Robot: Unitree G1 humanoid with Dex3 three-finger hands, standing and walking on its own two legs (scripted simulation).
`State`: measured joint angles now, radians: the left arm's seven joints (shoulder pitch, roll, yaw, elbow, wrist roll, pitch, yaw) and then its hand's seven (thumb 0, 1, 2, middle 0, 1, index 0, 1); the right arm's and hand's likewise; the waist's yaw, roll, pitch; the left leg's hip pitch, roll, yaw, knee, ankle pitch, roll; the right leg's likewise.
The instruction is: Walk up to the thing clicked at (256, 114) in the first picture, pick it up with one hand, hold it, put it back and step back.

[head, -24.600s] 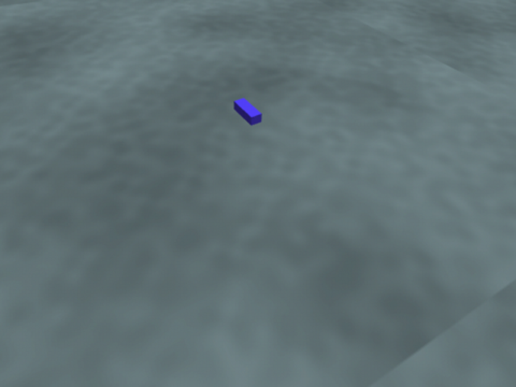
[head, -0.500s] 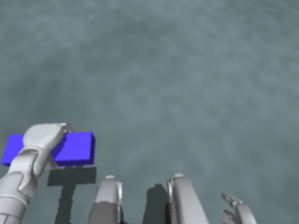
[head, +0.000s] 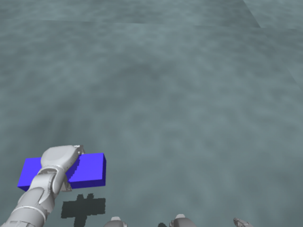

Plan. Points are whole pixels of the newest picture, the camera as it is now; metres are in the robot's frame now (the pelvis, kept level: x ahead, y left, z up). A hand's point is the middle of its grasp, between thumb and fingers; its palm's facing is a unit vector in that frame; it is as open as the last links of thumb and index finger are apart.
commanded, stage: lift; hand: left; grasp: from above
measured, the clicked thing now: (66, 172) +0.32 +0.24 -0.11
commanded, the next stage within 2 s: hold in 0.20 s
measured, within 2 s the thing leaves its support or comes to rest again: neither
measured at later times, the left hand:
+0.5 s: hand (64, 157) +0.33 +0.22 -0.02, palm faces -0.46 -0.06 -0.88, open 10.8 cm
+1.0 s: hand (63, 152) +0.33 +0.22 +0.01, palm faces -0.45 -0.06 -0.89, open 10.8 cm
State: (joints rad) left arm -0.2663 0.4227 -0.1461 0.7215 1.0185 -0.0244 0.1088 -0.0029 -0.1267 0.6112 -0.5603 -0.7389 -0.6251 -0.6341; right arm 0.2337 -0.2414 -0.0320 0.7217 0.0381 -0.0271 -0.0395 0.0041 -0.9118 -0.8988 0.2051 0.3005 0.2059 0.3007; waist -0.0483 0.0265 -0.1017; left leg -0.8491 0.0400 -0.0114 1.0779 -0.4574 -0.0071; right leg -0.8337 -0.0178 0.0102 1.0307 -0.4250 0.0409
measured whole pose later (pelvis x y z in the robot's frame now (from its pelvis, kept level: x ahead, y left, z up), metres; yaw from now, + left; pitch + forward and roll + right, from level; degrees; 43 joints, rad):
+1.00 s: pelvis +0.04 -0.01 +0.06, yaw -1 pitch +5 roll +0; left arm -0.21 0.40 -0.18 0.62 1.01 -0.03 -0.01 -0.01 -0.15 0.63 -0.59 -0.71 -0.65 -0.63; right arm 0.21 -0.25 -0.05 0.68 0.05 0.05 -0.04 0.00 -0.90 -0.89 0.20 0.30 0.20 0.30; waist -0.01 0.04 -0.05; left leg -0.41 0.03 0.03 0.66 -0.33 -0.01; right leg -0.43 -0.03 0.03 0.66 -0.32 0.04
